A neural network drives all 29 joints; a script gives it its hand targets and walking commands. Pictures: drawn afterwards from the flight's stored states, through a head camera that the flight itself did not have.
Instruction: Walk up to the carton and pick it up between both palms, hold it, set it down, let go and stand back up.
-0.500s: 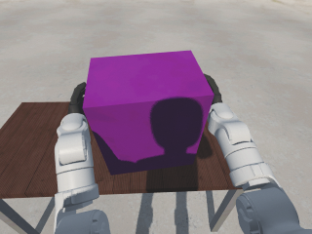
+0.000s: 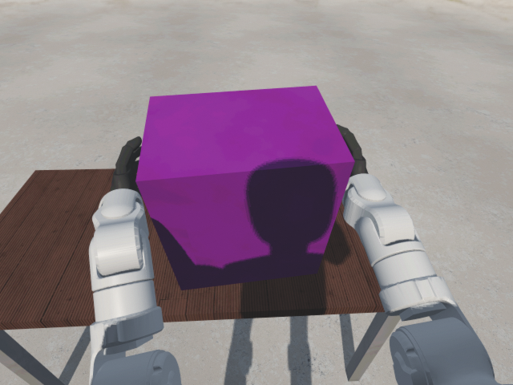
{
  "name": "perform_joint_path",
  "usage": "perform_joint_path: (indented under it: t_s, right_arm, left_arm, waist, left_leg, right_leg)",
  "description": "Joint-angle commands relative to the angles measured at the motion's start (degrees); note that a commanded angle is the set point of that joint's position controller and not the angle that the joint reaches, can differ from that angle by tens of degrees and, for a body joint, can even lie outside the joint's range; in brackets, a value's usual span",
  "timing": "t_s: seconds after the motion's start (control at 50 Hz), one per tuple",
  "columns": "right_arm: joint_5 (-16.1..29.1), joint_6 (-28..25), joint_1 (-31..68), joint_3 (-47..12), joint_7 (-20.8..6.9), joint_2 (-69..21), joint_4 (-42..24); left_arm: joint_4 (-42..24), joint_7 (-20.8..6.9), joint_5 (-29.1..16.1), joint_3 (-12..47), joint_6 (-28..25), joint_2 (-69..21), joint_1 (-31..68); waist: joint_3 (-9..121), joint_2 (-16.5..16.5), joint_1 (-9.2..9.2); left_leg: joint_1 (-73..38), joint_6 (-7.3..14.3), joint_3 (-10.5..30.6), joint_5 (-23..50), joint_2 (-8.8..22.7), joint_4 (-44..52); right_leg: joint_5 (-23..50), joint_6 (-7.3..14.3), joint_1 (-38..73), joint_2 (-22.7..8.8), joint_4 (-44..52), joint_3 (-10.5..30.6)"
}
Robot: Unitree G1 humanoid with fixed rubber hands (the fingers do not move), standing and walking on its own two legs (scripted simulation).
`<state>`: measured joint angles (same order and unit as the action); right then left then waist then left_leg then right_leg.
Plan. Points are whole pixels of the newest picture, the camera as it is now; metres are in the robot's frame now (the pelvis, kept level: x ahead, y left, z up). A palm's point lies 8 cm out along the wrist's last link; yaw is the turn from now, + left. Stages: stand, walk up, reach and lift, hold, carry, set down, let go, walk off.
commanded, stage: hold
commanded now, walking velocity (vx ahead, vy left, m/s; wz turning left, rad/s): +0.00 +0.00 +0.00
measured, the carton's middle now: (243, 195) +0.37 +0.01 +0.15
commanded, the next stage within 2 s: none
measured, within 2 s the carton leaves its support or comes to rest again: neither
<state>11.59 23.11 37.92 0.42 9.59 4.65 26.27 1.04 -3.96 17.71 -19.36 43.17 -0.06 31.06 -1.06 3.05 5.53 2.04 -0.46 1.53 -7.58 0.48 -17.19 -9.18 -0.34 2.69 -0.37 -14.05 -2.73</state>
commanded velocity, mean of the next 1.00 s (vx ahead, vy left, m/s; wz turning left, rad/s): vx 0.00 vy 0.00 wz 0.00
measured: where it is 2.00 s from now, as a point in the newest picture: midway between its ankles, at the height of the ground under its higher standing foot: outside the picture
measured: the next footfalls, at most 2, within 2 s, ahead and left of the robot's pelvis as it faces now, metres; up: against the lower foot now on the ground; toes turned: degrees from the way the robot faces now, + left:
none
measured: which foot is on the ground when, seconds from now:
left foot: down 0.00-1.00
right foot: down 0.00-1.00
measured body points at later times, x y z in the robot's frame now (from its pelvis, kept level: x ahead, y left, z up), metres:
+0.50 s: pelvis +0.00 +0.00 +0.00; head -0.05 +0.03 +0.45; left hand +0.37 +0.18 +0.18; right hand +0.37 -0.16 +0.19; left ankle +0.03 +0.12 -0.75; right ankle -0.01 -0.12 -0.75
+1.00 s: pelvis +0.00 +0.00 +0.00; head -0.05 +0.03 +0.45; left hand +0.36 +0.18 +0.19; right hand +0.37 -0.15 +0.20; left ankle +0.03 +0.12 -0.75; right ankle -0.01 -0.12 -0.75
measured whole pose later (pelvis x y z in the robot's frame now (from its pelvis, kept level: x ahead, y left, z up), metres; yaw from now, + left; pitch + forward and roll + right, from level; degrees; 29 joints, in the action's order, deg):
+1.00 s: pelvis +0.00 +0.00 +0.00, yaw +0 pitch -8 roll -1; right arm 11.7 22.4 39.0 0.3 9.3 4.8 28.4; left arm 1.9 -3.5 17.6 -19.2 42.7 0.0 30.8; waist -0.5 3.3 5.4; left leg 2.0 -0.5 1.4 -7.8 0.5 -17.5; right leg -9.3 -0.3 2.7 -0.3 -14.3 -2.7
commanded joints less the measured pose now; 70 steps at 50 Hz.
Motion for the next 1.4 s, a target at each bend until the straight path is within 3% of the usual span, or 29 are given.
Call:
perform_joint_path:
  t_s: [0.0, 0.06, 0.1, 0.14, 0.16, 0.2, 0.22, 0.24, 0.32, 0.42, 0.46, 0.5, 0.6, 0.62, 0.64, 0.74, 0.76, 0.8, 0.84, 0.88, 0.92, 0.94, 1.0, 1.1, 1.14, 1.3, 1.32, 1.34, 1.38]
  right_arm:
    - [4.9, -3.8, 35.8, -16.9, -6.4, -28.2, -17.7]
    - [4.0, -3.0, 37.0, -16.5, -6.6, -29.6, -13.0]
    - [2.6, -4.0, 40.8, -13.4, -7.3, -29.7, -13.2]
    - [4.0, -5.6, 39.5, -16.7, -7.6, -30.3, -18.0]
    - [4.9, -5.6, 38.3, -16.4, -7.4, -29.1, -17.6]
    - [3.7, -3.9, 38.2, -14.9, -7.4, -27.8, -10.6]
    - [3.2, -3.7, 36.7, -15.3, -7.5, -27.6, -10.9]
    - [3.6, -3.6, 37.0, -15.3, -7.4, -28.2, -10.5]
    - [4.5, -5.3, 36.6, -14.9, -6.9, -27.0, -14.0]
    - [3.9, -4.3, 38.8, -16.1, -7.7, -30.2, -11.8]
    - [3.8, -4.8, 37.1, -14.7, -7.7, -28.8, -13.3]
    - [4.9, -5.7, 39.1, -16.9, -7.4, -29.9, -18.0]
    - [4.5, -5.1, 39.5, -16.5, -7.8, -28.4, -14.7]
    - [3.7, -4.9, 37.7, -15.4, -7.7, -28.4, -12.9]
    - [3.8, -5.0, 39.7, -16.6, -8.0, -29.3, -15.4]
    - [3.3, -4.5, 37.6, -15.8, -7.2, -29.9, -13.0]
    - [4.1, -4.4, 37.7, -17.1, -7.1, -29.6, -15.2]
    - [3.5, -4.0, 37.4, -16.2, -6.8, -28.9, -13.9]
    - [3.9, -3.6, 34.0, -14.8, -7.0, -29.0, -10.1]
    - [5.4, -4.2, 35.7, -16.8, -7.3, -28.9, -14.3]
    - [5.5, -4.5, 37.1, -18.4, -6.7, -30.0, -18.6]
    - [5.2, -4.0, 35.6, -17.1, -6.6, -28.0, -14.1]
    - [3.7, -3.9, 38.4, -14.9, -7.3, -28.5, -14.0]
    - [4.8, -4.1, 36.8, -16.7, -7.1, -29.4, -14.2]
    - [5.0, -4.2, 38.8, -18.2, -7.0, -30.4, -15.2]
    - [4.5, -3.9, 36.0, -16.3, -6.8, -28.7, -13.7]
    - [5.1, -3.9, 37.1, -16.7, -6.6, -28.8, -14.0]
    - [4.9, -4.3, 35.4, -16.4, -6.7, -29.4, -15.0]
    - [5.3, -4.5, 37.0, -17.6, -6.9, -29.0, -17.4]
  left_arm:
    - [-7.2, -9.0, -10.8, 28.7, -4.2, -24.6, 35.4]
    - [-1.4, -9.5, -8.7, 25.0, -4.0, -22.3, 36.3]
    - [1.9, -9.8, -9.1, 25.2, -4.4, -23.4, 38.9]
    - [-8.4, -8.2, -12.4, 29.5, -5.7, -26.6, 39.0]
    - [-10.1, -7.8, -12.3, 32.1, -5.5, -28.2, 38.3]
    - [-1.2, -8.0, -10.3, 27.3, -4.6, -23.6, 37.5]
    - [-1.6, -8.5, -9.0, 25.1, -4.3, -22.7, 36.4]
    - [1.2, -8.9, -8.6, 25.0, -4.0, -22.5, 36.1]
    - [-6.1, -8.8, -11.3, 30.0, -4.5, -26.1, 36.5]
    - [-1.3, -9.4, -8.3, 24.7, -4.0, -23.3, 38.3]
    - [-3.7, -9.7, -9.5, 26.6, -3.8, -25.7, 36.5]
    - [-7.9, -8.7, -10.4, 29.3, -5.2, -25.7, 38.0]
    - [-4.8, -7.9, -10.3, 26.7, -5.2, -24.1, 38.5]
    - [-2.9, -8.0, -10.1, 28.0, -4.9, -25.0, 36.7]
    - [-0.4, -8.1, -9.9, 25.8, -5.0, -24.8, 35.7]
    - [-4.4, -8.0, -11.0, 27.8, -5.3, -24.9, 38.2]
    - [-3.5, -8.2, -10.2, 27.1, -4.4, -24.9, 34.9]
    - [-1.4, -9.0, -10.0, 26.3, -4.3, -24.9, 34.4]
    - [-4.3, -9.3, -10.1, 27.5, -4.7, -24.7, 36.3]
    - [-7.8, -8.6, -10.6, 29.4, -4.5, -25.4, 36.8]
    - [-7.7, -8.7, -10.9, 28.4, -4.8, -24.5, 35.7]
    - [-4.7, -8.7, -9.7, 28.0, -3.9, -23.9, 34.4]
    - [-1.7, -9.0, -9.2, 26.8, -3.8, -24.3, 35.9]
    - [-6.7, -8.6, -11.3, 28.6, -5.0, -24.2, 38.5]
    - [-5.2, -8.7, -10.2, 27.0, -4.7, -24.3, 38.0]
    - [-4.6, -9.3, -10.1, 27.5, -4.2, -25.4, 36.0]
    - [-4.5, -9.1, -9.8, 27.7, -4.1, -24.3, 36.2]
    - [-7.1, -8.8, -11.0, 30.4, -4.7, -26.1, 36.9]
    - [-7.0, -8.4, -10.3, 28.8, -4.6, -25.5, 35.8]
  waist:
    - [22.8, -4.3, 0.67]
    - [16.1, -2.4, -1.09]
    - [16.4, -4.2, -0.13]
    - [28.5, -4.3, 0.05]
    - [30.1, -8.7, 1.65]
    - [20.0, -3.4, 0.31]
    - [19.6, -3.9, -1.25]
    - [17.0, -1.5, -0.66]
    - [23.9, -7.4, 2.41]
    - [16.2, -2.8, -1.53]
    - [20.2, -5.8, 0.91]
    - [24.7, -7.0, 0.43]
    - [21.8, -4.4, -1.11]
    - [21.1, -3.9, 0.2]
    - [21.1, -2.0, -1.59]
    - [23.5, -4.7, 0.72]
    - [23.1, -3.6, -0.85]
    - [20.5, -2.3, 0.46]
    - [19.9, -5.0, 1.63]
    - [22.7, -6.8, 0.39]
    - [25.5, -3.6, -0.43]
    - [19.9, -6.2, 0.11]
    - [16.8, -4.1, -0.36]
    - [23.7, -5.4, 0.94]
    - [22.3, -3.0, -1.48]
    - [21.4, -5.2, 1.53]
    - [20.4, -5.0, 0.04]
    - [22.6, -6.2, 1.71]
    - [22.8, -4.6, -0.05]
  left_leg:
    - [-10.1, -1.8, -3.5, 18.2, -3.0, -0.9]
    - [-3.6, 0.3, -4.3, 7.0, -3.2, 1.8]
    - [-0.9, 0.9, -4.3, 0.2, -3.7, 3.1]
    - [-9.5, -1.2, -3.9, 13.8, -2.9, -0.1]
    - [-12.2, -2.5, -2.9, 19.5, -2.7, -1.9]
    - [-7.7, -0.9, -3.5, 12.5, -2.7, 0.2]
    - [-5.8, -0.4, -3.7, 10.5, -3.2, 1.2]
    - [-3.5, -0.1, -4.1, 6.7, -3.0, 1.8]
    - [-9.5, -1.9, -3.7, 17.0, -3.3, -0.8]
    - [-3.4, 0.2, -4.3, 7.4, -3.1, 1.6]
    - [-5.0, -0.8, -4.0, 11.4, -3.4, 1.1]
    - [-8.4, -1.8, -3.9, 16.9, -3.4, -0.9]
    - [-6.2, -0.9, -3.7, 11.2, -2.9, 0.1]
    - [-5.7, -1.0, -3.8, 10.0, -2.9, 0.7]
    - [-4.1, 0.1, -3.3, 8.1, -3.0, 1.4]
    - [-7.6, -0.6, -3.9, 11.6, -3.5, 0.5]
    - [-8.0, -0.3, -3.6, 14.0, -3.6, 0.4]
    - [-6.9, -0.6, -3.2, 12.6, -2.9, 0.6]
    - [-6.9, -1.2, -3.9, 13.0, -2.7, 0.9]
    - [-9.0, -1.9, -3.8, 17.1, -2.9, -0.5]
    - [-8.6, -0.9, -3.4, 18.6, -3.4, -1.0]
    - [-8.9, -1.6, -3.8, 16.3, -2.7, -0.8]
    - [-4.4, -0.5, -3.7, 7.6, -2.8, 1.6]
    - [-6.7, -0.9, -3.5, 11.6, -3.2, -0.1]
    - [-6.8, -0.3, -3.9, 12.3, -3.4, 0.4]
    - [-7.7, -1.5, -3.6, 14.4, -3.2, -0.2]
    - [-7.7, -1.2, -3.8, 13.3, -3.3, 0.1]
    - [-8.8, -1.6, -3.6, 15.5, -3.2, -0.2]
    - [-8.6, -1.4, -3.5, 16.1, -2.9, -0.3]
  right_leg:
    - [14.0, -1.4, 1.8, 3.8, 0.3, -2.5]
    - [6.5, -1.7, 1.3, 2.3, 1.3, -2.1]
    - [-0.2, -1.4, -0.4, 1.6, 1.7, -1.7]
    - [10.2, -0.9, 1.9, 3.4, -0.3, -2.5]
    - [13.5, -0.6, 1.5, 4.1, -0.8, -2.6]
    - [7.6, -1.0, 0.1, 3.5, 1.0, -2.1]
    - [7.3, -1.3, 0.6, 2.9, 0.7, -1.4]
    - [5.5, -1.9, 1.5, 2.4, 1.0, -1.9]
    - [12.0, -0.9, 1.5, 3.5, 0.3, -2.4]
    - [5.6, -1.0, 2.2, 2.2, 0.9, -1.8]
    - [9.1, -0.8, 3.5, 2.7, 0.6, -2.2]
    - [13.0, -1.3, 3.4, 3.6, -0.6, -2.7]
    - [6.7, -0.7, 0.8, 3.5, 0.0, -2.4]
    - [6.0, -1.0, 0.9, 3.2, 0.8, -2.4]
    - [5.5, -1.1, 1.7, 3.2, 1.0, -2.3]
    - [9.7, -1.1, 1.2, 3.1, 0.2, -1.8]
    - [12.2, -1.4, 2.6, 3.3, 0.2, -1.4]
    - [11.0, -1.3, 3.1, 3.3, 0.9, -2.1]
    - [10.4, -1.3, 2.2, 3.1, 0.8, -2.0]
    - [12.2, -0.9, 1.7, 3.4, 0.0, -2.3]
    - [15.7, -1.7, 3.7, 3.5, -0.7, -2.1]
    - [12.1, -1.5, 1.8, 3.4, 0.3, -2.1]
    - [4.8, -0.9, 0.1, 2.7, 1.4, -2.1]
    - [10.1, -1.0, 2.1, 3.0, 0.2, -2.2]
    - [10.1, -1.6, 2.2, 3.0, 0.0, -1.6]
    - [11.8, -1.3, 1.7, 3.4, 0.0, -2.4]
    - [10.9, -1.5, 2.1, 3.1, 0.3, -1.8]
    - [11.9, -1.4, 2.1, 3.3, 0.4, -2.5]
    - [11.2, -1.2, 1.6, 3.9, -0.3, -2.7]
